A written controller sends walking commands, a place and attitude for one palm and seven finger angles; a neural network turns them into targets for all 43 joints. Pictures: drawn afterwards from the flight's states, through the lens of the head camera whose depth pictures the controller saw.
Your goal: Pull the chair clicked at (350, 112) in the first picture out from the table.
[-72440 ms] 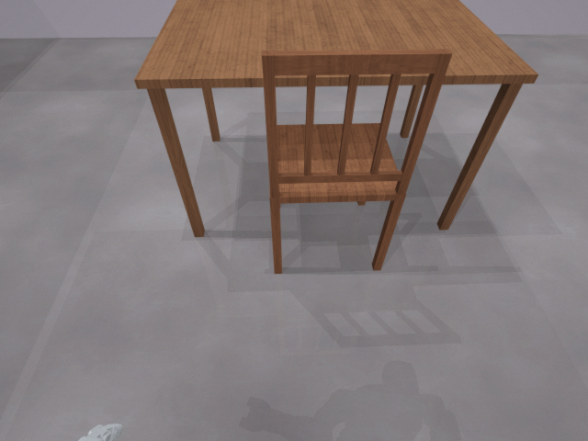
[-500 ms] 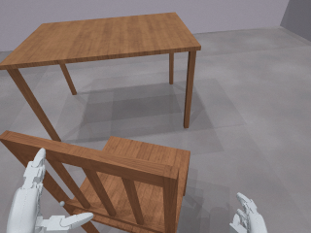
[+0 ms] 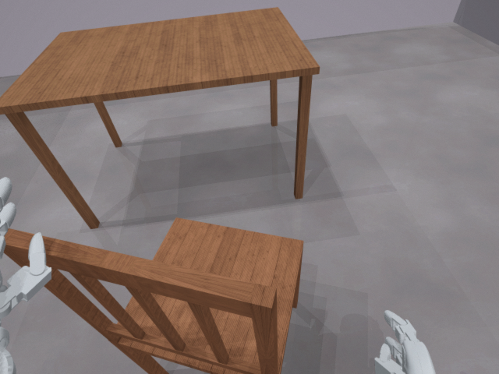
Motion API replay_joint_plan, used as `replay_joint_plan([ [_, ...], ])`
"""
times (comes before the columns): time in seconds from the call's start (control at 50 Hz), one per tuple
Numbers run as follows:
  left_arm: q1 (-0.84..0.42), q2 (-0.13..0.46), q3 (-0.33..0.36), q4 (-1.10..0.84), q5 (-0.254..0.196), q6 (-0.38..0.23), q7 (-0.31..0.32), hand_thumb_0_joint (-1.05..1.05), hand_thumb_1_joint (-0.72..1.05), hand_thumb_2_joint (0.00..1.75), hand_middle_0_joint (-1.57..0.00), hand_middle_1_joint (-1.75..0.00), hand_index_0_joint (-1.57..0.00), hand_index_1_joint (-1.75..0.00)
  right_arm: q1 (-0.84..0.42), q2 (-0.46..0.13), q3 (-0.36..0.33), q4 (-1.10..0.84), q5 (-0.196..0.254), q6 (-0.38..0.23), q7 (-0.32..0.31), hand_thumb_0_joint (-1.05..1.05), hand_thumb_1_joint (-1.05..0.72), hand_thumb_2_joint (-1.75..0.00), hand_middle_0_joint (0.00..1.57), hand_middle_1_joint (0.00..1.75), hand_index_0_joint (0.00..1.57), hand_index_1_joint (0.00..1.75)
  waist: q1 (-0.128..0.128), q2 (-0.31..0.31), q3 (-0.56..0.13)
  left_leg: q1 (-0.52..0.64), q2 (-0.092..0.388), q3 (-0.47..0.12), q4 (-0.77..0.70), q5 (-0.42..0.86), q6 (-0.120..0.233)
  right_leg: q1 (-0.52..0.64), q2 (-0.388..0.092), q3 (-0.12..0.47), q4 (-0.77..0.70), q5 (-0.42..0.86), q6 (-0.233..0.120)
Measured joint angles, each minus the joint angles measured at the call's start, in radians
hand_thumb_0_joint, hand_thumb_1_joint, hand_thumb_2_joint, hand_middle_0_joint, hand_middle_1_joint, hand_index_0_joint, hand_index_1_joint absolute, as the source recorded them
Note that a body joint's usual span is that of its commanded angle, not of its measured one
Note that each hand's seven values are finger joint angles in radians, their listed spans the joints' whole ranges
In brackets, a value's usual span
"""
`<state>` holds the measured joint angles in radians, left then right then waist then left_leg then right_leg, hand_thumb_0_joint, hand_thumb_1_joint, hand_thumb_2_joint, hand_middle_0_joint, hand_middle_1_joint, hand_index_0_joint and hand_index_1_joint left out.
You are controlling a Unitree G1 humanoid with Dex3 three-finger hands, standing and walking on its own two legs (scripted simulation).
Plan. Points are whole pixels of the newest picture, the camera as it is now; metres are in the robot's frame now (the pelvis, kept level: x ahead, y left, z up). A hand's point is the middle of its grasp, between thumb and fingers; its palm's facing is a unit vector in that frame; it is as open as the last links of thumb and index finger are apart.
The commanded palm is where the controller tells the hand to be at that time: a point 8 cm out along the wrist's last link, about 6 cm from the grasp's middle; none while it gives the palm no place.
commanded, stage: draw the hand back to the body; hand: left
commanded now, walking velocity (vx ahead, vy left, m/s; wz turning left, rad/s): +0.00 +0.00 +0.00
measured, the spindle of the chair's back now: (160, 319) +0.23 +0.21 -0.08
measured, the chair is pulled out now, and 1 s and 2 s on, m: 0.66 0.66 0.66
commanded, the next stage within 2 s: step back with the hand held close in 0.28 s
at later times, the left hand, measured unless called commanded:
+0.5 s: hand (33, 256) +0.20 +0.29 +0.17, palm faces +0.50 -0.77 -0.41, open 7.4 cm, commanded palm +0.15 +0.32 +0.18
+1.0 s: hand (20, 305) +0.15 +0.27 +0.16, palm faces +0.48 -0.74 -0.47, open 7.4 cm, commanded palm +0.09 +0.30 +0.18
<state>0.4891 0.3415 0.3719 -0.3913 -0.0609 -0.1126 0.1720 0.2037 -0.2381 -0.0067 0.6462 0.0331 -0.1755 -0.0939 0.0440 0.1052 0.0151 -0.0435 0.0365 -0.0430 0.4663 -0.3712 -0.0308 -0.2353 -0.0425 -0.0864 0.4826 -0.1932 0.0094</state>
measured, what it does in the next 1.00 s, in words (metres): stands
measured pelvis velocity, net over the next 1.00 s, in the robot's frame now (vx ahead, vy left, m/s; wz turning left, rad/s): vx -0.05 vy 0.01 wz -0.01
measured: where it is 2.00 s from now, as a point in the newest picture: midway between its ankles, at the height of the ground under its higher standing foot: outside the picture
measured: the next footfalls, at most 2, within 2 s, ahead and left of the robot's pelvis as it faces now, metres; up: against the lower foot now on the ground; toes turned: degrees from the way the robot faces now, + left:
right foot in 1.98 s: -0.20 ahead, -0.17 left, +0.00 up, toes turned +2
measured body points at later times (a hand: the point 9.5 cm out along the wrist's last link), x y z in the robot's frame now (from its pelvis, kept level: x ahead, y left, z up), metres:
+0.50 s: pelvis +0.00 +0.02 +0.00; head +0.00 +0.00 +0.45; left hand +0.17 +0.33 +0.19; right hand +0.19 -0.20 -0.08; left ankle -0.07 +0.14 -0.74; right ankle +0.04 -0.13 -0.74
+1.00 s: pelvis -0.05 +0.01 -0.01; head -0.03 +0.00 +0.44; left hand +0.12 +0.31 +0.19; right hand +0.13 -0.23 -0.09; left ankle -0.07 +0.14 -0.74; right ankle +0.04 -0.13 -0.74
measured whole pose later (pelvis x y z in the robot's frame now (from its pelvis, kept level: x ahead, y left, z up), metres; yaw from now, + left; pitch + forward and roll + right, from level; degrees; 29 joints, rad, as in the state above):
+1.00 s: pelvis -0.05 +0.01 -0.01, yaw +0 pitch -1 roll +0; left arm 0.56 0.38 0.43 -0.52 -0.04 -0.13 0.19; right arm 0.18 -0.20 -0.01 0.58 0.02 -0.04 -0.09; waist 0.02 0.01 0.04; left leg -0.23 0.01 -0.03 0.61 -0.37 -0.02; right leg -0.39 -0.06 -0.07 0.55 -0.14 0.01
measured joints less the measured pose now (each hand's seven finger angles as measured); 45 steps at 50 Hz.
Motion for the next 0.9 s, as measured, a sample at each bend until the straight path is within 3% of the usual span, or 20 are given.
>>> replay_joint_plan([
  [0.18, 0.042, -0.025, -0.048, -0.033, 0.006, 0.020, -0.020, 0.02, 0.87, 0.88, -0.21, -0.30, -0.20, -0.30, 0.000, 0.005, -0.009, -0.001, -0.004, 0.014, 0.009, 0.01, -0.90, -0.90, 0.20, 0.30, 0.20, 0.30, -0.002, -0.013, 0.002, 0.024, -0.006, 0.011, -0.028, 0.005, 0.010, 0.021, -0.003, 0.010, -0.027, 0.007, 0.011],
  [0.46, -0.026, -0.020, -0.010, -0.023, 0.007, 0.020, -0.017, 0.02, 0.89, 0.89, -0.22, -0.31, -0.21, -0.30, -0.016, 0.020, 0.013, -0.023, -0.007, 0.038, 0.020, 0.01, -0.90, -0.90, 0.20, 0.30, 0.20, 0.30, 0.011, -0.028, 0.009, 0.025, -0.021, 0.017, -0.017, -0.002, 0.027, 0.030, -0.017, 0.018, -0.035, 0.013, 0.028],
  [0.56, -0.047, 0.006, 0.039, -0.023, 0.016, -0.020, -0.013, 0.02, 0.89, 0.89, -0.21, -0.31, -0.21, -0.30, -0.045, 0.023, 0.018, -0.055, -0.012, 0.092, 0.026, 0.01, -0.90, -0.90, 0.20, 0.30, 0.20, 0.30, -0.014, -0.055, 0.060, -0.016, -0.031, 0.026, -0.013, 0.013, 0.031, -0.012, -0.024, 0.030, -0.039, 0.037, 0.031],
  [0.7, 0.068, 0.040, 0.023, -0.124, 0.025, -0.027, -0.021, 0.02, 0.89, 0.89, -0.21, -0.31, -0.21, -0.30, -0.057, 0.023, -0.008, -0.075, -0.014, 0.146, 0.028, 0.01, -0.90, -0.90, 0.20, 0.30, 0.20, 0.30, -0.056, -0.079, 0.092, -0.097, -0.044, 0.025, 0.027, 0.020, 0.034, -0.082, -0.037, 0.033, -0.020, 0.053, 0.033],
  [0.82, 0.125, 0.097, 0.075, -0.172, 0.016, -0.042, -0.010, 0.02, 0.89, 0.89, -0.22, -0.31, -0.21, -0.30, -0.044, 0.042, -0.019, -0.072, -0.007, 0.160, 0.012, 0.01, -0.90, -0.90, 0.20, 0.30, 0.20, 0.30, -0.053, -0.105, 0.080, -0.142, -0.045, 0.021, 0.074, 0.014, 0.027, -0.124, -0.040, 0.031, 0.022, 0.049, 0.027],
  [0.9, 0.112, 0.090, 0.093, -0.163, 0.012, -0.038, 0.003, 0.02, 0.89, 0.89, -0.22, -0.31, -0.21, -0.30, -0.035, 0.049, -0.014, -0.066, -0.008, 0.152, 0.004, 0.01, -0.90, -0.90, 0.20, 0.30, 0.20, 0.30, -0.040, -0.109, 0.058, -0.158, -0.040, 0.019, 0.102, 0.010, 0.021, -0.139, -0.035, 0.029, 0.048, 0.047, 0.019],
])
